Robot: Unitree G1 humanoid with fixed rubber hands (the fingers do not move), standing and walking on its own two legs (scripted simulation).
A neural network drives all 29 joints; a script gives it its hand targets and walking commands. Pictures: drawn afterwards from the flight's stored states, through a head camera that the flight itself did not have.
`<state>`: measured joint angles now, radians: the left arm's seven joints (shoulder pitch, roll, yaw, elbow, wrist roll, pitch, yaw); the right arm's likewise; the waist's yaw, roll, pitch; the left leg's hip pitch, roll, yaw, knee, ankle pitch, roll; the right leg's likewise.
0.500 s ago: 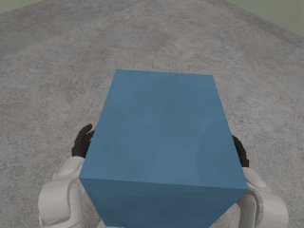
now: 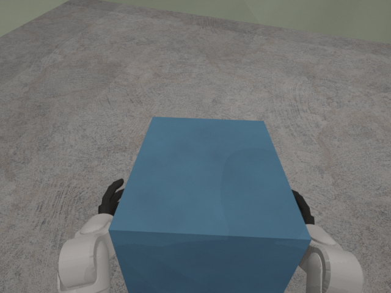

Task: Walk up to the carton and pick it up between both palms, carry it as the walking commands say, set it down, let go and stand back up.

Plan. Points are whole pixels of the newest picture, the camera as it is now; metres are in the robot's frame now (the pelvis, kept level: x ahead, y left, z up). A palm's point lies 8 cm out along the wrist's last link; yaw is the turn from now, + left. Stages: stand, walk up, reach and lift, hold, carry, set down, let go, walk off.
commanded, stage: carry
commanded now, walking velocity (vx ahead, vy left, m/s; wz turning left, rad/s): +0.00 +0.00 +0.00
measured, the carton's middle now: (204, 211) +0.28 -0.02 +0.00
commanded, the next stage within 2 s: none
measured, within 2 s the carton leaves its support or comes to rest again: neither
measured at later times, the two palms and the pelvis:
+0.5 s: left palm (135, 279) +0.14 +0.08 +0.12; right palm out of the picture +0.12 -0.26 +0.10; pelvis -0.11 -0.08 +0.02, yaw -3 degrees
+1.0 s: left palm (150, 291) +0.13 +0.07 +0.10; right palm out of the picture +0.10 -0.28 +0.11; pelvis -0.13 -0.09 +0.02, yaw -3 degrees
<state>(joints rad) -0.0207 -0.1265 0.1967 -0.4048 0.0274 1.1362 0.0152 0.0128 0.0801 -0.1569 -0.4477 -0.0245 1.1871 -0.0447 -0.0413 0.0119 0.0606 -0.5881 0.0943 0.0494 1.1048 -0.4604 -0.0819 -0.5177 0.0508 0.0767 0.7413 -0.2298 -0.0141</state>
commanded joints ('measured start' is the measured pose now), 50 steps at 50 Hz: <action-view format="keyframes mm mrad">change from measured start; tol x16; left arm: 1 -424 -700 -782 -264 -267 -6 -181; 21 -477 -671 -764 2 -307 86 -203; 50 -548 -689 -785 -114 -301 90 -164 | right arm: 1 -669 776 827 -345 423 -69 214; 19 -498 645 726 -138 275 -2 194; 32 -766 725 752 -151 388 17 203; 50 -657 669 717 -186 345 10 182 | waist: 1 49 -230 -514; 4 17 -163 -544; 6 17 342 -453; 26 24 -231 -279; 38 33 94 -373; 50 28 -39 -465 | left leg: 1 249 -78 13 -242 2 31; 4 455 -105 60 -634 -46 70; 5 458 73 -207 -824 -184 122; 6 338 249 -486 -884 -247 188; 8 57 270 -378 -922 -214 222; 11 169 152 -139 -844 15 103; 20 331 70 -69 -591 279 9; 29 289 -38 14 -391 115 30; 36 178 5 -125 -730 -52 78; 50 331 7 -91 -623 232 68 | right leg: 1 183 -282 237 -459 -314 -49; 4 190 -202 146 -452 -344 61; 8 144 -56 -52 210 -176 24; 15 182 -68 -108 -283 -36 12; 19 288 -292 130 -369 150 -27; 25 92 -244 142 -552 -374 33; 50 327 -197 41 -401 -48 7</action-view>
